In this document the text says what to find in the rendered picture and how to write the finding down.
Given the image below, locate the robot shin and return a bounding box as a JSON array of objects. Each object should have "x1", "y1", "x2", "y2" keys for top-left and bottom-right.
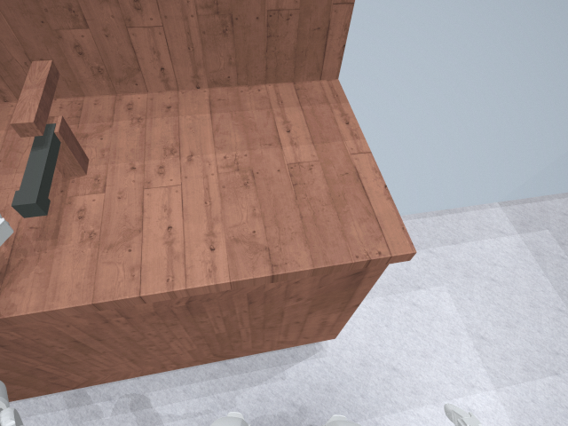
[
  {"x1": 325, "y1": 415, "x2": 347, "y2": 425},
  {"x1": 227, "y1": 412, "x2": 245, "y2": 421}
]

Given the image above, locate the robot left shin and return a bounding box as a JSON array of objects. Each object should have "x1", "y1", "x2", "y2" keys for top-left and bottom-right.
[{"x1": 227, "y1": 412, "x2": 245, "y2": 421}]

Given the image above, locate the right robot hand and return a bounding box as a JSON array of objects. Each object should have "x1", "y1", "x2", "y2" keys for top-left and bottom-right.
[{"x1": 444, "y1": 404, "x2": 482, "y2": 426}]

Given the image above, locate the tap lever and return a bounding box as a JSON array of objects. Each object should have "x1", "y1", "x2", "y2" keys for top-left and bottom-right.
[{"x1": 12, "y1": 123, "x2": 61, "y2": 218}]

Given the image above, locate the left robot upper arm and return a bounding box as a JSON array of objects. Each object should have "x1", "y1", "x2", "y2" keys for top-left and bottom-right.
[{"x1": 0, "y1": 407, "x2": 24, "y2": 426}]

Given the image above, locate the counter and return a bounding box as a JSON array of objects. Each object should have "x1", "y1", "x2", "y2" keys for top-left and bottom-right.
[{"x1": 0, "y1": 0, "x2": 417, "y2": 402}]

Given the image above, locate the robot right shin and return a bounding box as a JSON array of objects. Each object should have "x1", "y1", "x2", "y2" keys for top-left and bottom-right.
[{"x1": 325, "y1": 415, "x2": 347, "y2": 425}]

